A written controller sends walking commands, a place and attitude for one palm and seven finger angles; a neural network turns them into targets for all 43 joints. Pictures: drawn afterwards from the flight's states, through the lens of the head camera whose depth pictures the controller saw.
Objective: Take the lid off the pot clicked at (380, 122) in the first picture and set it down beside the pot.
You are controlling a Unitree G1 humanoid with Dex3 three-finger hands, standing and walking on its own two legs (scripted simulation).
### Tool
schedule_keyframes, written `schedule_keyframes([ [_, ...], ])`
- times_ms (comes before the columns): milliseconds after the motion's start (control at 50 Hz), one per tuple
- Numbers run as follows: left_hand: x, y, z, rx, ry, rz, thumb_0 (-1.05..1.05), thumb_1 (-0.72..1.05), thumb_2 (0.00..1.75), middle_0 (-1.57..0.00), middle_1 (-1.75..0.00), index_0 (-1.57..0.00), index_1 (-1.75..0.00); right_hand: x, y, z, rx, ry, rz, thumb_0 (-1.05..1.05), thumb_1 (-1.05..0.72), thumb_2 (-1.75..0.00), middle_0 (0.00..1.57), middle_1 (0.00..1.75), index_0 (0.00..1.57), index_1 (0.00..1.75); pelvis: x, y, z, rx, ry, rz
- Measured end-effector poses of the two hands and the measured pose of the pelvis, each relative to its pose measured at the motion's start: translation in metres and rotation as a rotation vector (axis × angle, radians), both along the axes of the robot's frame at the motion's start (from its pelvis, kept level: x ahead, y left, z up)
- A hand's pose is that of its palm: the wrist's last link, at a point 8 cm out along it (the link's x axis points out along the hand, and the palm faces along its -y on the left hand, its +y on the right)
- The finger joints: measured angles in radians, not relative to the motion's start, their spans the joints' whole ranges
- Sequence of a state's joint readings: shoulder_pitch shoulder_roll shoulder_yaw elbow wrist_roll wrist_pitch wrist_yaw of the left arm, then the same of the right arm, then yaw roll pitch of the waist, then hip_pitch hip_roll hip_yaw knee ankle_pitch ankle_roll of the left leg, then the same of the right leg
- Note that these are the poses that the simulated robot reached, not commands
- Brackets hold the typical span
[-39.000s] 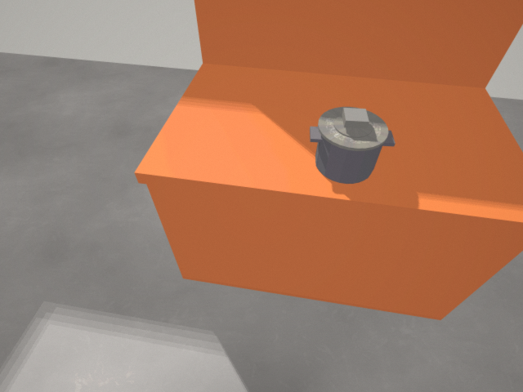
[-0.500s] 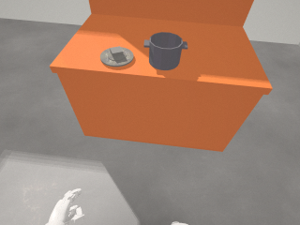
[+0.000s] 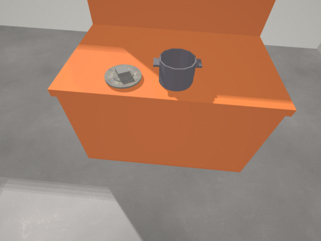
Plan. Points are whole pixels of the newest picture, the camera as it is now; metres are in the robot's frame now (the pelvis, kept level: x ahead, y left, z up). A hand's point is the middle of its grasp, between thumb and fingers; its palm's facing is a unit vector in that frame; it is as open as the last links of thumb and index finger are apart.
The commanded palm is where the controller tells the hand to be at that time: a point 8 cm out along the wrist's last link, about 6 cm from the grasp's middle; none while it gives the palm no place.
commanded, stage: let the arm hang, fingers relaxed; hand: left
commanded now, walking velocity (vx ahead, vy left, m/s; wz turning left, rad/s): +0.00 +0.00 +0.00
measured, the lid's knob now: (122, 70) +0.79 +0.21 -0.06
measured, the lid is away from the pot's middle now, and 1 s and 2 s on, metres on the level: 0.24 0.24 0.24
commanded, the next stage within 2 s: look to check the result in 0.10 s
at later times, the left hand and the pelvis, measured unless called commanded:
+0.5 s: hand out of the picture +0.05 +0.18 -0.17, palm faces +0.03 -0.98 -0.21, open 7.4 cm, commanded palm none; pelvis +0.00 +0.00 +0.00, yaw -1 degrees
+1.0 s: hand out of the picture +0.02 +0.18 -0.17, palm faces +0.03 -0.98 -0.21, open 7.4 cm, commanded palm none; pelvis -0.01 +0.00 +0.01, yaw -1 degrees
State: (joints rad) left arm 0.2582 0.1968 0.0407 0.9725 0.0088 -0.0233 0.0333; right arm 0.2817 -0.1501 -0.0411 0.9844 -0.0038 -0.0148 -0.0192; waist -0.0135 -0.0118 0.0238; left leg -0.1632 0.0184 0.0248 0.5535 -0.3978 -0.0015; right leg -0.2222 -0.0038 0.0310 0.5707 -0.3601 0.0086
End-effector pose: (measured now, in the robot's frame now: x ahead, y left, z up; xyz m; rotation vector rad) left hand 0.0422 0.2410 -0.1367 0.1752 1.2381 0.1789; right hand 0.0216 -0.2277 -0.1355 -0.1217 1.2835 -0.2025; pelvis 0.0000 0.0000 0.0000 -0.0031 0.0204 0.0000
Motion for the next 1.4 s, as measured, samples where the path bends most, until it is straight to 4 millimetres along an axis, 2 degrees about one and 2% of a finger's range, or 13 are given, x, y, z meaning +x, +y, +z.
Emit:
schedule_keyframes([
  [160, 0.016, -0.002, 0.000, 0.004, -0.006, -0.008, 0.01, 0.91, 0.90, -0.20, -0.30, -0.19, -0.30, -0.007, 0.003, -0.006, 0.011, 0.044, -0.016, 0.01, -0.92, -0.90, 0.20, 0.30, 0.20, 0.30, 0.007, 0.000, -0.001, 0.002, -0.018, -0.003],
  [280, 0.019, -0.009, 0.000, -0.007, -0.011, -0.011, 0.00, 0.90, 0.90, -0.20, -0.30, -0.20, -0.30, -0.017, 0.005, -0.008, 0.022, 0.076, -0.030, 0.01, -0.91, -0.90, 0.20, 0.30, 0.20, 0.30, 0.008, -0.001, -0.001, 0.000, -0.026, -0.002],
  [600, -0.005, -0.014, -0.002, -0.023, 0.040, -0.003, 0.00, 0.91, 0.90, -0.20, -0.30, -0.20, -0.30, -0.042, 0.009, -0.005, 0.029, 0.118, -0.051, 0.01, -0.91, -0.90, 0.20, 0.30, 0.20, 0.30, 0.001, -0.001, 0.002, -0.001, -0.034, -0.009],
  [840, -0.024, -0.013, -0.003, -0.025, 0.083, 0.004, 0.01, 0.91, 0.90, -0.20, -0.30, -0.20, -0.30, -0.049, 0.014, -0.004, 0.033, 0.127, -0.053, 0.01, -0.91, -0.90, 0.20, 0.30, 0.20, 0.30, -0.004, 0.000, 0.004, -0.001, -0.032, -0.013],
  [1400, -0.037, -0.006, -0.004, -0.035, 0.103, 0.005, 0.01, 0.92, 0.90, -0.20, -0.30, -0.20, -0.30, -0.058, 0.026, -0.001, 0.033, 0.134, -0.057, 0.01, -0.91, -0.90, 0.20, 0.30, 0.20, 0.30, -0.011, 0.010, 0.007, -0.004, -0.034, -0.015],
])
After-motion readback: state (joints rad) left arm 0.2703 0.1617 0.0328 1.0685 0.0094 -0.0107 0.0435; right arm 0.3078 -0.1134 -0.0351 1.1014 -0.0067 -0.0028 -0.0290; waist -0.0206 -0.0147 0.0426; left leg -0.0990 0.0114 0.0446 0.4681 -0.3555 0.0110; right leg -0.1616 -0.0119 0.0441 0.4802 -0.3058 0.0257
